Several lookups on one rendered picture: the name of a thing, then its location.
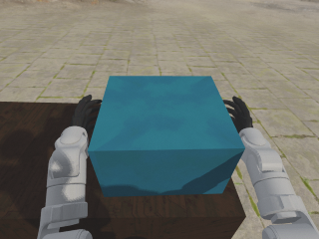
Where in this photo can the robot left upper arm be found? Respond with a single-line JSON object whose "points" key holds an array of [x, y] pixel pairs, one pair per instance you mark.
{"points": [[72, 234]]}

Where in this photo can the carton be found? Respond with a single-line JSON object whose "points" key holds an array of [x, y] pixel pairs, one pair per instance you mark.
{"points": [[163, 135]]}

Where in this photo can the right robot hand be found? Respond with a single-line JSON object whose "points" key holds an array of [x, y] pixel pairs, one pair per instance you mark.
{"points": [[241, 115]]}

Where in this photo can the left robot hand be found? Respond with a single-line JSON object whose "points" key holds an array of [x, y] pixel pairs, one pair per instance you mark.
{"points": [[81, 114]]}

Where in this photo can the left robot forearm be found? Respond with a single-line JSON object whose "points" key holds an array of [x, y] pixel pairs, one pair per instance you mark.
{"points": [[67, 175]]}

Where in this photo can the right robot forearm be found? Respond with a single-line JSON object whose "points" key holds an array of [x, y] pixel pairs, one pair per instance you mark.
{"points": [[277, 200]]}

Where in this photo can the pedestal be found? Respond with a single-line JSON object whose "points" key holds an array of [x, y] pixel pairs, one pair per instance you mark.
{"points": [[28, 132]]}

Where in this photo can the robot right upper arm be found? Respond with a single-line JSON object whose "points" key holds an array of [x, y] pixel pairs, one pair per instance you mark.
{"points": [[290, 231]]}

